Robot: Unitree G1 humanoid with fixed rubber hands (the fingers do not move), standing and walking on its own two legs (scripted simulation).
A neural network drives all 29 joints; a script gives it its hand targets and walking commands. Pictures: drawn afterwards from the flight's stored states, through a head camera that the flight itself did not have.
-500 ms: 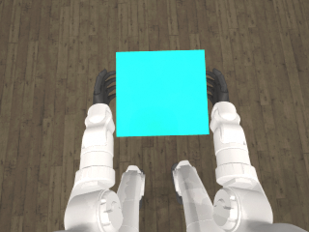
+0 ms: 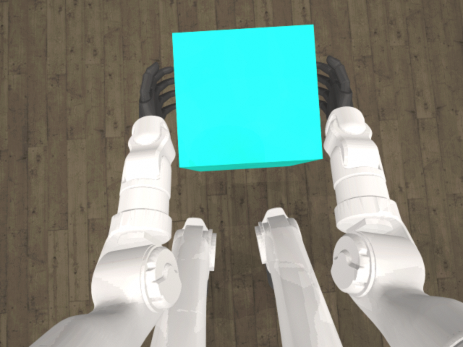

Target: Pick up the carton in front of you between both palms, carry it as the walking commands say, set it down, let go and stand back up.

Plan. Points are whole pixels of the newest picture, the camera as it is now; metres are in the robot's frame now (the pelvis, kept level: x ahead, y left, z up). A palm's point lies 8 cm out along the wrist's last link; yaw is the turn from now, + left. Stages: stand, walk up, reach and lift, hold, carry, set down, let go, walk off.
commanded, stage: set down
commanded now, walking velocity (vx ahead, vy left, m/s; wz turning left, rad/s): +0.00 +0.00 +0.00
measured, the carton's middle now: (243, 114) +0.48 -0.05 -0.18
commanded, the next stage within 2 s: none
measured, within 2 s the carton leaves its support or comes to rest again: rests again in 1.76 s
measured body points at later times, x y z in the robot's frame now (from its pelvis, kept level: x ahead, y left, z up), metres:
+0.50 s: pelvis -0.02 +0.00 -0.11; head +0.32 -0.04 +0.17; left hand +0.51 +0.09 -0.26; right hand +0.50 -0.22 -0.26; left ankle +0.08 +0.12 -0.50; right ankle +0.09 -0.12 -0.50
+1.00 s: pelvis -0.02 +0.00 -0.16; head +0.33 -0.03 +0.13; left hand +0.52 +0.09 -0.32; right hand +0.50 -0.21 -0.32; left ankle +0.08 +0.12 -0.50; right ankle +0.09 -0.12 -0.50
